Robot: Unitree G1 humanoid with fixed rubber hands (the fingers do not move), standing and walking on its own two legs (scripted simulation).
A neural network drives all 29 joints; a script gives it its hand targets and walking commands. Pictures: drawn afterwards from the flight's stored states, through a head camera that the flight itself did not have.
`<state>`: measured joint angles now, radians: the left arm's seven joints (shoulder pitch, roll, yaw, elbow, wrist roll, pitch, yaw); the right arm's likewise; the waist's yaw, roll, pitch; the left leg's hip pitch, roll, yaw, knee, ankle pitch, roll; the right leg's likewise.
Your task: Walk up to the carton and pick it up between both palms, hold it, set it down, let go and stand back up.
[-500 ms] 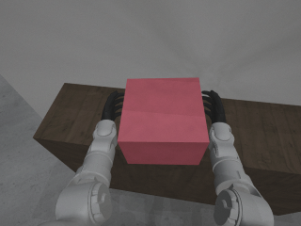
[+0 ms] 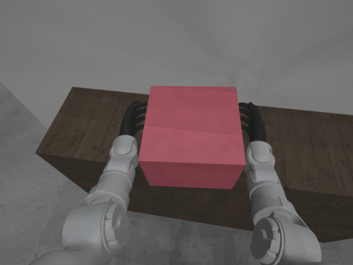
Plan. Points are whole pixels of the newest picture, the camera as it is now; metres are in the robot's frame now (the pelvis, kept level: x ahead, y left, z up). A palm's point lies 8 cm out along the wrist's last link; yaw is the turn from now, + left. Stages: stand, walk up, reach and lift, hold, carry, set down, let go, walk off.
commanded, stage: set down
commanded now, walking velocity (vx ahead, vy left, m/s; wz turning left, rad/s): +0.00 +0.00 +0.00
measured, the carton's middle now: (191, 137) +0.42 -0.04 -0.01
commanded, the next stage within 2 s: none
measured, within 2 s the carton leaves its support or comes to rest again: neither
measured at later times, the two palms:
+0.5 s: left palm (129, 133) +0.42 +0.12 +0.02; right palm (255, 138) +0.39 -0.19 +0.01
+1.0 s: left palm (128, 131) +0.43 +0.12 +0.02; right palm (256, 137) +0.40 -0.19 +0.01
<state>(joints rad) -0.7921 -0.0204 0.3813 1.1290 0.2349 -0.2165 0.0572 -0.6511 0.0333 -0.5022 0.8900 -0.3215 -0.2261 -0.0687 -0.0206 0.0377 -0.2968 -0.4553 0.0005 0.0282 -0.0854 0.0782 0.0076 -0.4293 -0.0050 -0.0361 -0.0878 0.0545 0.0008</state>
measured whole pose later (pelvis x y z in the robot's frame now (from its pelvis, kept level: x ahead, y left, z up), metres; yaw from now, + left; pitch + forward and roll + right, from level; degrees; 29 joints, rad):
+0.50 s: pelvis -0.01 +0.00 +0.00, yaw +0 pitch +29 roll +0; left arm -0.82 -0.02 0.44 1.13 0.27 -0.27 0.05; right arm -0.70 0.04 -0.58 0.91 -0.37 -0.26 -0.04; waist -0.03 0.04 -0.31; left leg -0.52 0.00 0.03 -0.07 0.09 0.01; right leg -0.49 -0.01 -0.03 -0.09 0.07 0.00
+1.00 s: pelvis -0.01 +0.01 +0.00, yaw -1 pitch +30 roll +0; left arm -0.85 0.02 0.41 1.17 0.25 -0.26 0.02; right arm -0.74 0.00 -0.54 0.98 -0.33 -0.26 -0.03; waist -0.04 0.04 -0.31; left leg -0.57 0.00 0.04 -0.04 0.08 0.01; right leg -0.53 -0.01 -0.02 -0.07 0.08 0.01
